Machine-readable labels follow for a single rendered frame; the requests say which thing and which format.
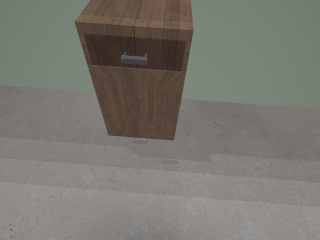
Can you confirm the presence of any drawer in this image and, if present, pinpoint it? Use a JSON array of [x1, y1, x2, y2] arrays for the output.
[[84, 33, 186, 72]]

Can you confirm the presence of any cabinet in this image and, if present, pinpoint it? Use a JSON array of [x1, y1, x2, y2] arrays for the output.
[[75, 0, 194, 141]]

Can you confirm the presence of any handle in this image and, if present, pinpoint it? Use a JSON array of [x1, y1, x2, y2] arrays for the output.
[[120, 52, 148, 65]]

